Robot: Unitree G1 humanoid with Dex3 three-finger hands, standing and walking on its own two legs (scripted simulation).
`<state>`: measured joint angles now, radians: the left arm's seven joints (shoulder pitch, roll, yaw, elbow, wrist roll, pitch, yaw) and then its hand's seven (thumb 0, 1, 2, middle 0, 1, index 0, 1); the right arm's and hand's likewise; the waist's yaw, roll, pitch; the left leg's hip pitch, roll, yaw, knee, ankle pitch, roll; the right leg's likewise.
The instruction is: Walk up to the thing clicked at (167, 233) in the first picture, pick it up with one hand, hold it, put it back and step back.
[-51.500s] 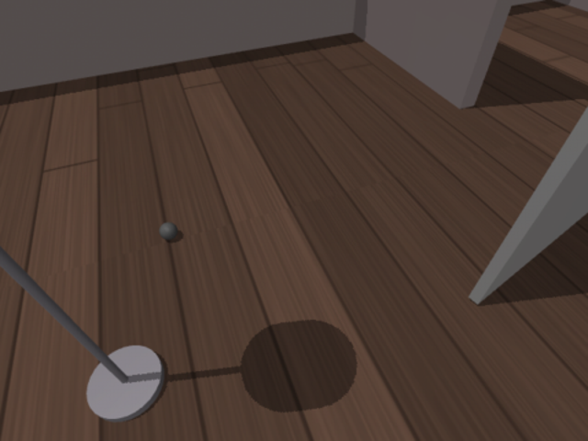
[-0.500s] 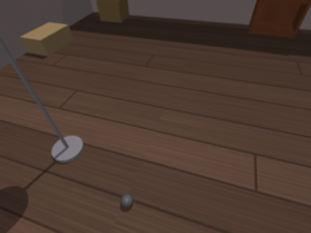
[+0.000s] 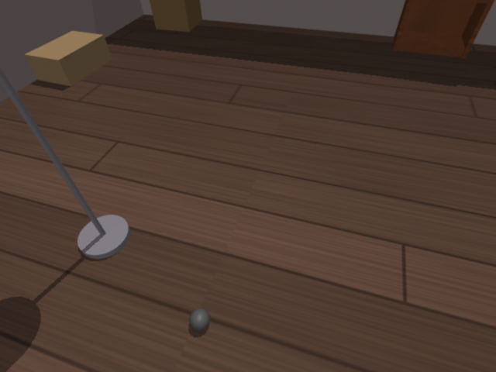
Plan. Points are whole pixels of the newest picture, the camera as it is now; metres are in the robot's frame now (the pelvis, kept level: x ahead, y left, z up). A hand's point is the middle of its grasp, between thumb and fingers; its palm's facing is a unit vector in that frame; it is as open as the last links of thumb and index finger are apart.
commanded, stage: stand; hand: left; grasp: from above
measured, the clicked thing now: (199, 318) +0.50 +0.22 -0.74
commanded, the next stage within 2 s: step back in 0.30 s
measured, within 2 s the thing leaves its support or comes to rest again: neither
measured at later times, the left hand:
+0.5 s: hand out of the picture +0.08 +0.27 -0.16, palm faces -0.02 -0.92 -0.40, open 7.4 cm
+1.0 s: hand out of the picture +0.00 +0.29 -0.18, palm faces -0.10 -0.93 -0.37, open 7.4 cm
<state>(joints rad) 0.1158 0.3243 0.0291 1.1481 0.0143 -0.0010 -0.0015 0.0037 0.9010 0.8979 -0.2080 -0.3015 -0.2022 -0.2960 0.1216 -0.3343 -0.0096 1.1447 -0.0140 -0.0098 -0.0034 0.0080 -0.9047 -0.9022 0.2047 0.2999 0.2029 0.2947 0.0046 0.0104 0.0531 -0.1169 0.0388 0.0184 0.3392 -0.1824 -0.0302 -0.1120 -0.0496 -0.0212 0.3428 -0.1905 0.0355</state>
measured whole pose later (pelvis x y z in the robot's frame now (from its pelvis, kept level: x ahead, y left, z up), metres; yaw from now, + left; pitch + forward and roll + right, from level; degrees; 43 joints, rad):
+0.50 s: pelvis -0.03 +0.00 -0.02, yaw +0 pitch -1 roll +0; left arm 0.08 0.39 0.04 1.00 0.00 0.02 0.01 0.00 0.90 0.90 -0.21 -0.30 -0.20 -0.30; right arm 0.05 -0.38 -0.05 1.02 0.02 0.04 0.01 0.01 -0.90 -0.90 0.21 0.30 0.20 0.29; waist -0.01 0.01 0.14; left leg -0.30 0.04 0.01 0.56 -0.25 -0.01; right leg -0.30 -0.05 -0.01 0.57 -0.26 0.02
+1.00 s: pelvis -0.12 +0.03 -0.02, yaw -4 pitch -1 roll -1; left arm 0.12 0.39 0.07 0.86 0.02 0.06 0.02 0.00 0.90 0.90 -0.21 -0.30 -0.20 -0.30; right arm 0.16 -0.35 -0.05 0.87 -0.02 0.01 -0.02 0.01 -0.90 -0.90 0.21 0.30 0.21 0.30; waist -0.02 -0.03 0.21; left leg -0.31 0.01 0.04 0.62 -0.28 0.05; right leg -0.39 0.08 0.13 1.02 -0.51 0.02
